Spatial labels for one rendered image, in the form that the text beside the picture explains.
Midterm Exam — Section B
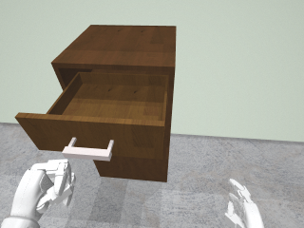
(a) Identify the robot left forearm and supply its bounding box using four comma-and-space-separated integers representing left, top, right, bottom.
1, 216, 40, 228

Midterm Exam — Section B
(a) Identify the robot right hand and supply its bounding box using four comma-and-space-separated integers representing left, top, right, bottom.
224, 179, 264, 228

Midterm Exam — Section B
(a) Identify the robot left hand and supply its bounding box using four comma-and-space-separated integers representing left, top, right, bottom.
10, 159, 77, 222

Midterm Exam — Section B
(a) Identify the handle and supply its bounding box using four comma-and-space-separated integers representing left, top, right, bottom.
62, 137, 114, 162

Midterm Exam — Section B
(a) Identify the cabinet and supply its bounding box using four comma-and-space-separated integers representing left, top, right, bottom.
51, 25, 177, 182

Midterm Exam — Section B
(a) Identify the drawer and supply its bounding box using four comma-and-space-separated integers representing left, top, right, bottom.
14, 71, 169, 160

